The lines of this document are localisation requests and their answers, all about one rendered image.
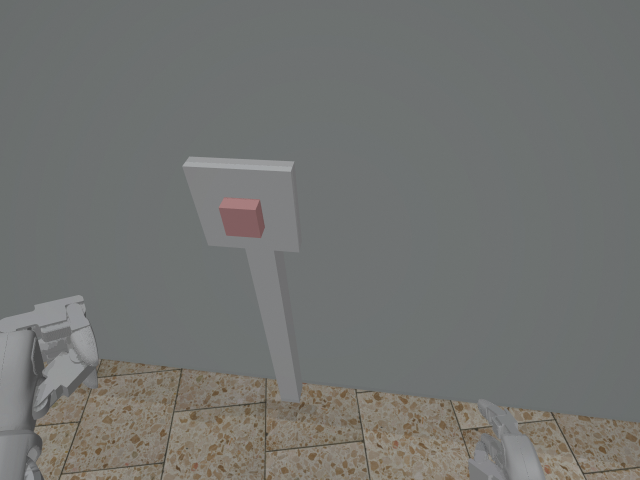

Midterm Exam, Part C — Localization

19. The robot right hand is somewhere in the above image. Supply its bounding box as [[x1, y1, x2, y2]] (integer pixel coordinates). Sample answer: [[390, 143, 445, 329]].
[[468, 399, 546, 480]]

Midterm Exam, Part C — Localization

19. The left robot forearm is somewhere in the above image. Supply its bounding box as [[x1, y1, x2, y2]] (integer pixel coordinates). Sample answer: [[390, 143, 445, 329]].
[[0, 430, 44, 480]]

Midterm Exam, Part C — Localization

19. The button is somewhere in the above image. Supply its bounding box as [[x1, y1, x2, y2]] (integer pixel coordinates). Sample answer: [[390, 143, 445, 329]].
[[219, 197, 265, 238]]

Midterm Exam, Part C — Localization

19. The panel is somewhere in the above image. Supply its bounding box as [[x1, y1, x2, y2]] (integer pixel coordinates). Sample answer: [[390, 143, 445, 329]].
[[182, 157, 303, 403]]

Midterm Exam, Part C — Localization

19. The robot left hand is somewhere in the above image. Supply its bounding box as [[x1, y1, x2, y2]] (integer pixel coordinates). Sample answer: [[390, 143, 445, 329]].
[[0, 295, 99, 432]]

